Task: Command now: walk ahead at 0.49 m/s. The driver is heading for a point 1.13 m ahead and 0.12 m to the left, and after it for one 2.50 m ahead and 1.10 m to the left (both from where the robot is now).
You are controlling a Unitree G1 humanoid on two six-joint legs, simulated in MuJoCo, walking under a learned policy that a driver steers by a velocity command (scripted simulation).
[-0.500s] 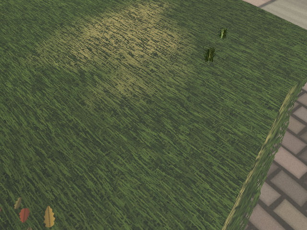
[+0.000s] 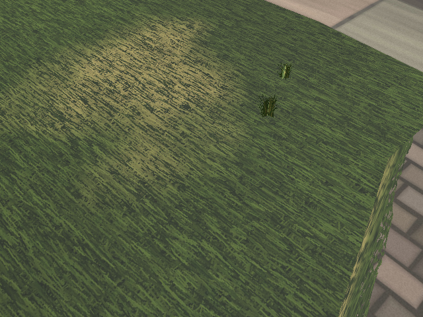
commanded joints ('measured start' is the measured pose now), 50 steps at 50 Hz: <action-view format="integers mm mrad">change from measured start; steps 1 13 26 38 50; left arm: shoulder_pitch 33 -187 96 257 123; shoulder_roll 42 78 108 138 88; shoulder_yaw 12 16 33 43 39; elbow -43 -131 -2 90 20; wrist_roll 12 -9 19 -3 -7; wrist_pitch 6 -27 -30 8 -10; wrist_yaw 6 -48 -41 -5 -4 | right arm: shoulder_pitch -39 89 -60 -423 -139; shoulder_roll -133 -189 -91 -74 -95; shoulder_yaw -22 -40 -29 -17 -36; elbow -56 -6 -102 -227 -126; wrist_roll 2 26 14 26 -5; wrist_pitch -16 32 31 8 -3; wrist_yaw -20 -39 -41 2 3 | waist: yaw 46 7 13 101 39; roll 76 118 -14 -21 118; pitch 53 46 3 98 -51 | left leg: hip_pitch -94 192 -522 -554 28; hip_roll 284 348 241 182 332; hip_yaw -217 -187 -119 -76 -332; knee -202 -10 758 264 -93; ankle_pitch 66 197 -9 155 32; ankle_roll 172 86 -62 -39 128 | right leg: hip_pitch -30 125 504 723 45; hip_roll -43 67 -93 -133 -21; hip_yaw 3 -69 93 17 21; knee -145 -636 -998 -964 59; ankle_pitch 153 117 319 282 -66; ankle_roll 27 -26 -192 -146 -20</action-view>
